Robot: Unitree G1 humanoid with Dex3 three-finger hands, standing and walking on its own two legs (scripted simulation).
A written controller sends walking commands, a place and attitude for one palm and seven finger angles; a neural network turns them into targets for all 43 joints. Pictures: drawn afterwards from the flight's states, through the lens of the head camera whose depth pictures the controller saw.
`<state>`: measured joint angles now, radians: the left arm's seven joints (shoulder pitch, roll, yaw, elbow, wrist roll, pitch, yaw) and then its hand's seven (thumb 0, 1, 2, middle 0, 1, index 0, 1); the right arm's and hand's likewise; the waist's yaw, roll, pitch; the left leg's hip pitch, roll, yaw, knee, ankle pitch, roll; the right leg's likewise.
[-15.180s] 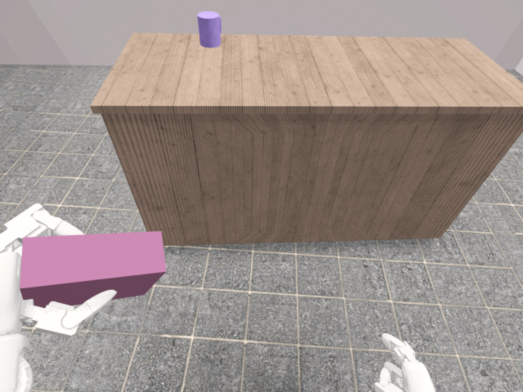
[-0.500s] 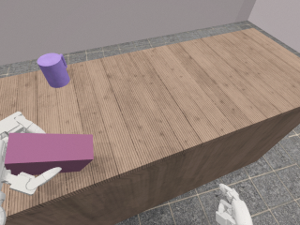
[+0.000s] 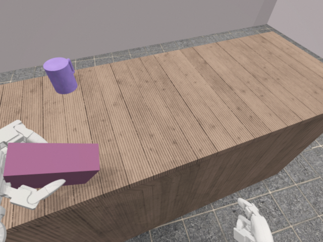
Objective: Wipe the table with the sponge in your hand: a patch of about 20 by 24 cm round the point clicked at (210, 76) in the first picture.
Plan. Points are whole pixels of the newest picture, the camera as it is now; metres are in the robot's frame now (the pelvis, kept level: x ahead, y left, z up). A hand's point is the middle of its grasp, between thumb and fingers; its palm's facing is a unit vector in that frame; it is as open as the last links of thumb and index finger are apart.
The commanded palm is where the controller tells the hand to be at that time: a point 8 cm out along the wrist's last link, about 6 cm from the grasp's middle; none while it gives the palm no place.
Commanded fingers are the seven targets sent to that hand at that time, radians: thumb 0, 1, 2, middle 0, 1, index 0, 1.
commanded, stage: shuffle to correct the standing spot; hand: left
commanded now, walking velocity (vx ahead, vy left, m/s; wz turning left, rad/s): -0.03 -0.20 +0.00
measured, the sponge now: (67, 166) +0.23 +0.20 +0.14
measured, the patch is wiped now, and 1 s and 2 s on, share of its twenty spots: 0.00 0.00 0.00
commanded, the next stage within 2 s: come to a stop and stand still in 1.92 s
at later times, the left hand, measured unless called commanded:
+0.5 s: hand (34, 165) +0.22 +0.24 +0.16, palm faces +0.30 -0.85 -0.43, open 9.5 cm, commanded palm +0.16 +0.28 +0.18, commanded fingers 0.00 0.10 1.30 -1.20 -1.60 -1.20 -1.60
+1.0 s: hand (33, 162) +0.22 +0.24 +0.16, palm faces +0.30 -0.85 -0.44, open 9.5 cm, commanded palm +0.16 +0.28 +0.18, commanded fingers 0.00 0.10 1.30 -1.20 -1.60 -1.20 -1.60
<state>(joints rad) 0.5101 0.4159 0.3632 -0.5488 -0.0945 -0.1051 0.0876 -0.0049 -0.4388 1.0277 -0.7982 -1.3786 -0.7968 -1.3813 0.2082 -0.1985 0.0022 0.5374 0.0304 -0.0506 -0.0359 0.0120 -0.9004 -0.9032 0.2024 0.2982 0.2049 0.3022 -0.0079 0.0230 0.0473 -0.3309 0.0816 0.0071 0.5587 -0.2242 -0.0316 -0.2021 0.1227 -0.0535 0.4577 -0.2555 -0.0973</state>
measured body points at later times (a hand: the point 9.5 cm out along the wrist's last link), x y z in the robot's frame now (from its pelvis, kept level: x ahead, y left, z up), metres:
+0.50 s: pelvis +0.00 +0.00 +0.00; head +0.02 +0.01 +0.45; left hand +0.19 +0.28 +0.18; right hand +0.17 -0.23 -0.08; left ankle +0.04 +0.14 -0.73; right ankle -0.01 -0.06 -0.73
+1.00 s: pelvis +0.00 +0.00 +0.00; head +0.03 +0.01 +0.45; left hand +0.20 +0.28 +0.19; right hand +0.18 -0.22 -0.08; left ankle +0.04 +0.14 -0.73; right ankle -0.01 -0.06 -0.73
